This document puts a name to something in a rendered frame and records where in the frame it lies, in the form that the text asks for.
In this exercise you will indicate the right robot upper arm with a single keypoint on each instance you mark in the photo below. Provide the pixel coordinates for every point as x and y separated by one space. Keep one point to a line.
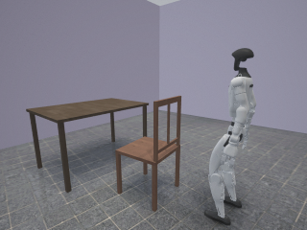
252 101

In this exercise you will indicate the left robot forearm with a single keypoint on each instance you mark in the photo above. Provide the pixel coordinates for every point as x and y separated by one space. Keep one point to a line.
240 121

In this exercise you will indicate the chair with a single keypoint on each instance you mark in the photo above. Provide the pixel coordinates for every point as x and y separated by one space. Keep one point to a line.
151 150

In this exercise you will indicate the left robot hand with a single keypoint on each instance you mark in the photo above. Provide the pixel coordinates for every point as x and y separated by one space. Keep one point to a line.
230 151

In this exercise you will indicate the right robot hand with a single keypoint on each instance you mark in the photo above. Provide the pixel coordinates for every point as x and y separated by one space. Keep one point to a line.
245 141

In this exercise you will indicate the robot right foot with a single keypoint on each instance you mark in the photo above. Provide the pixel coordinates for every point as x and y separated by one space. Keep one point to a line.
236 203

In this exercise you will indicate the left robot upper arm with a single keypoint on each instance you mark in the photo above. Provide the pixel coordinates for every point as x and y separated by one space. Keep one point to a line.
239 87

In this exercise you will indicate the humanoid robot torso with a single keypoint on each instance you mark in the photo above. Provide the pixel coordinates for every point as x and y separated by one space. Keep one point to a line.
233 104

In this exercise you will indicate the right robot forearm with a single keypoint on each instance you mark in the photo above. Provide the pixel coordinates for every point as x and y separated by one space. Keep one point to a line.
249 117

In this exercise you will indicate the table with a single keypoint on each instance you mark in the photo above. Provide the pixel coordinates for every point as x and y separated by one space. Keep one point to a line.
67 112

